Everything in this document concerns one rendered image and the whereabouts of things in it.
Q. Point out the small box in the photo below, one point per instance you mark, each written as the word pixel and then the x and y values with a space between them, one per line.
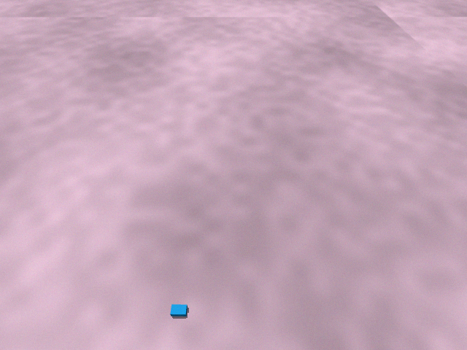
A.
pixel 178 310

